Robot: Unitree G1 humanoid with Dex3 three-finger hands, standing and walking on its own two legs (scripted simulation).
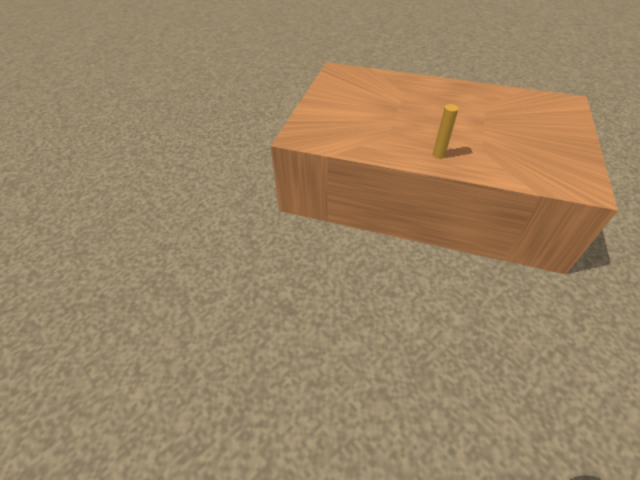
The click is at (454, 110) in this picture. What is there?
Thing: slim round
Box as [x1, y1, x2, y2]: [433, 104, 458, 158]
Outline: 452,104 448,104 444,108 433,151 433,155 438,158 444,156 458,108 457,106
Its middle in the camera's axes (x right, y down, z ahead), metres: +0.45 -0.38 +1.37
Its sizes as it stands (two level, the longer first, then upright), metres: 0.046 0.046 0.198
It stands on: a support 0.36 m high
